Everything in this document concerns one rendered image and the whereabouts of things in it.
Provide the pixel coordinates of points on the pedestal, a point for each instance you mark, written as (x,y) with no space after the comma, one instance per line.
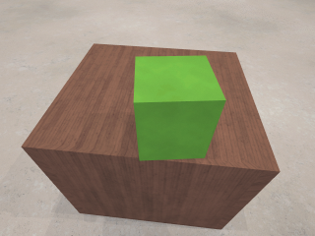
(86,144)

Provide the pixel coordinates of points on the carton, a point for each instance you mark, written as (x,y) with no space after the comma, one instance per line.
(177,104)

